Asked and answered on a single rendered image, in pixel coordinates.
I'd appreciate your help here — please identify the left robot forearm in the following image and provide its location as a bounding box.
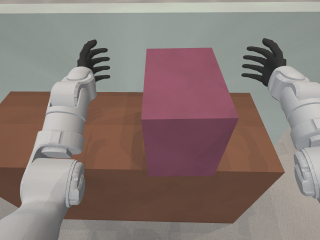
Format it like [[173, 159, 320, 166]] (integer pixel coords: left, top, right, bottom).
[[20, 66, 97, 202]]

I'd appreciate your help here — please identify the right robot forearm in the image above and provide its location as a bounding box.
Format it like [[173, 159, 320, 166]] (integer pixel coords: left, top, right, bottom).
[[267, 66, 320, 150]]

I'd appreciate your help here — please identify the robot left upper arm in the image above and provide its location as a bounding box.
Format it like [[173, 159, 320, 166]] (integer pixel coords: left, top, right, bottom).
[[0, 158, 85, 240]]

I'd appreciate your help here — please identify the right robot hand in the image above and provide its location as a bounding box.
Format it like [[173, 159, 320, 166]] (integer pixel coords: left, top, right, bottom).
[[241, 38, 287, 87]]

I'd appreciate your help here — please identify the left robot hand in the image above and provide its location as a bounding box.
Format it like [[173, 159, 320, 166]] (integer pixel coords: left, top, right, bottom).
[[77, 39, 110, 82]]

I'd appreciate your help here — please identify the pedestal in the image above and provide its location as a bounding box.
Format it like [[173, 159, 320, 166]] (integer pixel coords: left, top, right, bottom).
[[0, 91, 285, 224]]

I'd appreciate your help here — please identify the robot right upper arm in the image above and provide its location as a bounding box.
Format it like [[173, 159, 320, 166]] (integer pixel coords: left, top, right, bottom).
[[294, 146, 320, 203]]

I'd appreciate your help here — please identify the carton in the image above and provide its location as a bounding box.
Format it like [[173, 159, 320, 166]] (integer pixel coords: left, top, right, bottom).
[[141, 47, 239, 177]]

